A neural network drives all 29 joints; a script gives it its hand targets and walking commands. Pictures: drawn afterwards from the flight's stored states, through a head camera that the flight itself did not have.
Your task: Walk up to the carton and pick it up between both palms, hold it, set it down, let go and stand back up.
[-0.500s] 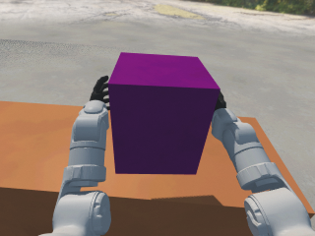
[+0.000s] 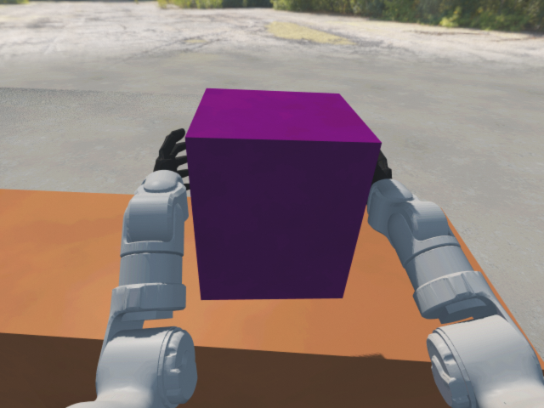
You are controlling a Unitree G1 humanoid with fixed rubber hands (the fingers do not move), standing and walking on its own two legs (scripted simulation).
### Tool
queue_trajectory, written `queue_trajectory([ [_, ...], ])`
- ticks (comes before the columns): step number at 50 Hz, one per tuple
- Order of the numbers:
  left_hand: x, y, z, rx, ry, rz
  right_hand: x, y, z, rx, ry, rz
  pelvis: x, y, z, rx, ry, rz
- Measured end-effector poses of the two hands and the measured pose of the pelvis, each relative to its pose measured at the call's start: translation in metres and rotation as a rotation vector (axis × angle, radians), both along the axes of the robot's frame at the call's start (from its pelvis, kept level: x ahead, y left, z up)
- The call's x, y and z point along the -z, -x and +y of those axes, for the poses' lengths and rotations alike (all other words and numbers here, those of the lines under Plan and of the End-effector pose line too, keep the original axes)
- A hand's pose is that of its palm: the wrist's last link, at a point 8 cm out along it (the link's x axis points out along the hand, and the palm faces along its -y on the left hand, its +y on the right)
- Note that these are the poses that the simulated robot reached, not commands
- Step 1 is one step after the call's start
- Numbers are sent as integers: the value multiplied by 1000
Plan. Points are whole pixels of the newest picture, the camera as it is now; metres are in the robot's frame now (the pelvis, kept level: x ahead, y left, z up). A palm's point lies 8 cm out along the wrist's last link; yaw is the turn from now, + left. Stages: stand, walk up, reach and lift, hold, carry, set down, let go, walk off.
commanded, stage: hold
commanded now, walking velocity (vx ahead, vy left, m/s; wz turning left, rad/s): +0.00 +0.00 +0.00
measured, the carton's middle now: (273, 191) +0.38 +0.01 +0.22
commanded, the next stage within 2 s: none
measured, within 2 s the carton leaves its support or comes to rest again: neither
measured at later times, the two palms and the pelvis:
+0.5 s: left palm (165, 175) +0.36 +0.16 +0.26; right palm (377, 176) +0.36 -0.14 +0.25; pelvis +0.00 +0.00 +0.00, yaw +0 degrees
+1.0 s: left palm (159, 169) +0.35 +0.17 +0.28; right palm (376, 174) +0.35 -0.13 +0.26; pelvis -0.01 +0.00 +0.00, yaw +0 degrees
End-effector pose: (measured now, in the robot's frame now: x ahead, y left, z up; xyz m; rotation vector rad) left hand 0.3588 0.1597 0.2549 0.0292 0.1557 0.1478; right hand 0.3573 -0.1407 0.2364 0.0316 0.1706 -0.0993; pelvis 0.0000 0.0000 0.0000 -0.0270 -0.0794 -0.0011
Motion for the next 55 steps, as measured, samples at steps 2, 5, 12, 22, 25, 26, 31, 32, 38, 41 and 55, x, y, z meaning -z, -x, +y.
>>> queue_trajectory([
  [2, -1, 1, 0, 0, 1, 6, -1, 1, 0, 1, -2, 6, 0, 1, -1, 1, -1, 1],
  [5, -3, 1, 1, -1, 3, 13, -3, 1, 1, 0, 2, 14, 0, 3, -2, 1, -2, 6],
  [12, -9, 0, 3, -1, 0, 14, -13, -1, 3, -1, 9, 16, 0, 5, -4, 0, 0, 20],
  [22, -8, -3, 3, 5, 0, 20, -18, -3, 3, 0, 25, 23, 1, 4, -3, -3, 2, 32],
  [25, -6, -3, 3, 5, 5, 20, -18, -3, 3, -1, 28, 24, 1, 3, -2, -3, 3, 33],
  [26, -6, -2, 4, 5, 5, 20, -18, -3, 3, -1, 28, 24, 1, 2, -2, -2, 3, 33],
  [31, -6, 1, 5, 1, 8, 11, -19, 0, 4, -3, 21, 16, 1, 1, 0, -3, 4, 28],
  [32, -7, 2, 5, 0, 11, 8, -19, 1, 4, -4, 20, 13, 1, 1, 0, -4, 4, 27],
  [38, -14, 8, 6, -12, 22, 0, -23, 4, 6, -9, -4, 9, 1, 3, 1, -6, 4, 14],
  [41, -16, 8, 7, -16, 25, 8, -23, 4, 7, -9, -11, 18, 1, 5, 2, -3, 3, 18],
  [55, -17, 3, 7, -5, 8, 28, -23, 2, 6, -6, 19, 40, 1, 8, -1, -3, 5, 35],
])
